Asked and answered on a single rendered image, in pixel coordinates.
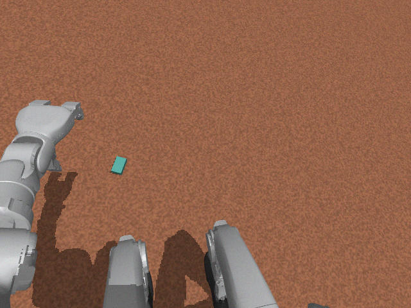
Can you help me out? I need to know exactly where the right robot foot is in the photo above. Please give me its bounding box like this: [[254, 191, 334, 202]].
[[204, 252, 229, 308]]

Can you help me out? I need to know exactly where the small box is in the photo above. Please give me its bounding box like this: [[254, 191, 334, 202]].
[[111, 156, 127, 175]]

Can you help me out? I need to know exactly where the left robot arm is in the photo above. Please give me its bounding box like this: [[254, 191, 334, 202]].
[[0, 132, 55, 308]]

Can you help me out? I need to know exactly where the left robot hand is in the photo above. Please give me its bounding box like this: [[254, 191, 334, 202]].
[[15, 99, 84, 171]]

